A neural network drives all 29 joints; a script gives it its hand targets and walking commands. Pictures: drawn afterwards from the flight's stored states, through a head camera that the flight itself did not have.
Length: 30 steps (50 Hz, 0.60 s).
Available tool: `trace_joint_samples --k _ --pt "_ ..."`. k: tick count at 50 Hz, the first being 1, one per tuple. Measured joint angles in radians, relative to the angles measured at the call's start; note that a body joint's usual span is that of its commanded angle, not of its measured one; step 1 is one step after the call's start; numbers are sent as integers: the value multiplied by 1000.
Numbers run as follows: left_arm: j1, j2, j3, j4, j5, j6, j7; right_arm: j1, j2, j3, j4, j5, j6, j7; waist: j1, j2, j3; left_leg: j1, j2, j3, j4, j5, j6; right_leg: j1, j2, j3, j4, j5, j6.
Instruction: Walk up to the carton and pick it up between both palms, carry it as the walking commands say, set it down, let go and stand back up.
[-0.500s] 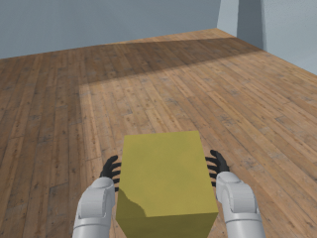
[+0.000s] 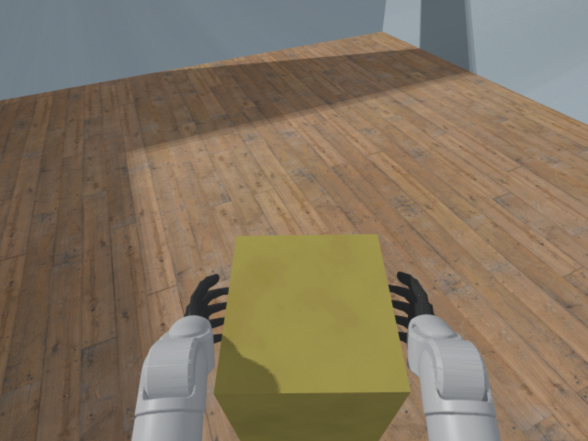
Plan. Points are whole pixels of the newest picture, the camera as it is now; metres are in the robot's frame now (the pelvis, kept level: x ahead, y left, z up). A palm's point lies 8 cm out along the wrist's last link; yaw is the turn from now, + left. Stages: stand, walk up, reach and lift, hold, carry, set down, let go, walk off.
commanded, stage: carry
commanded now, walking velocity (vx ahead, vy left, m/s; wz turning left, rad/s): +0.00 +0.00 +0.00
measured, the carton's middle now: (308, 344) +0.28 -0.01 -0.02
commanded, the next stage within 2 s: hold in 1.74 s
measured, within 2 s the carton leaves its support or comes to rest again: neither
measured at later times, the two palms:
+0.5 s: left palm (199, 332) +0.27 +0.13 +0.05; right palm (422, 325) +0.26 -0.16 +0.05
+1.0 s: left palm (182, 349) +0.25 +0.15 +0.05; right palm (413, 344) +0.24 -0.14 +0.05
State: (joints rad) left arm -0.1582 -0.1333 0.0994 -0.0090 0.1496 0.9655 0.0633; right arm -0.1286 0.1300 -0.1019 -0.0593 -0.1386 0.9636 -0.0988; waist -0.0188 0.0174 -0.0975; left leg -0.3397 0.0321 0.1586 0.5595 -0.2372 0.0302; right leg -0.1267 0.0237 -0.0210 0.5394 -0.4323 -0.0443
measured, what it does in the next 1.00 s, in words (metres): stands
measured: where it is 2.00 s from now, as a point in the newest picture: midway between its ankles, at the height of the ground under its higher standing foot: outside the picture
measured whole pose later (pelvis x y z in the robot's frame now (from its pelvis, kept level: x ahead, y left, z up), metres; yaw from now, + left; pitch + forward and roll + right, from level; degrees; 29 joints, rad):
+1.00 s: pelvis -0.03 +0.01 +0.00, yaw -1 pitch +0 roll +0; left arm -0.18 -0.14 0.12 0.07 0.16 0.92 0.07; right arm -0.15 0.13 -0.12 0.05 -0.17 0.89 -0.07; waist 0.00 -0.01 -0.11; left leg -0.36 0.04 0.18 0.53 -0.18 0.05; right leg -0.17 0.01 -0.03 0.55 -0.39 -0.02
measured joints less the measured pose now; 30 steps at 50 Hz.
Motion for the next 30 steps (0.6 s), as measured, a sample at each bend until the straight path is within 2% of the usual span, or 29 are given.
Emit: trace_joint_samples --k 4,8,12,15,18,20,24,30 --pt "5 0 1 -25 -3 -5 4 -23 2 -6 -8 8 4 -2 0 -18 0 -2 6 -8 -2 10 -7 -3 7 -9 4 4 -10" --pt "-16 -2 21 35 13 -20 3 -50 6 -22 78 -16 -29 19 12 -28 -23 0 14 -5 -15 22 -13 -4 13 -8 -6 15 -15" --pt "-11 -1 19 12 3 -6 11 -39 4 -14 64 -5 -29 15 15 -23 -19 3 21 -7 -18 25 -17 2 20 -11 -19 24 -17" --pt "-12 -1 14 -19 -16 20 21 -33 3 -14 17 12 4 0 15 -12 -14 -4 22 -7 -19 27 -15 -3 20 -12 -23 28 -16" --pt "-48 -7 38 64 17 -18 -2 -58 7 -29 87 -26 -29 20 15 -6 -20 -11 25 -6 -16 27 -13 -8 22 -11 -27 31 -14" --pt "-58 -9 53 88 16 -26 -2 -65 8 -31 112 -29 -40 17 14 -11 -17 -15 25 -2 -15 27 -13 -16 20 -10 -20 31 -14" --pt "-27 -3 29 6 -8 -29 8 -42 5 -11 34 0 -39 2 8 -11 18 -19 28 -3 -11 28 -11 -17 22 -12 -22 34 -11" --pt "-27 -4 26 18 3 -46 5 -49 6 -19 51 -7 -56 11 9 -22 22 -30 23 0 -16 36 -4 -32 15 -14 -17 37 -5"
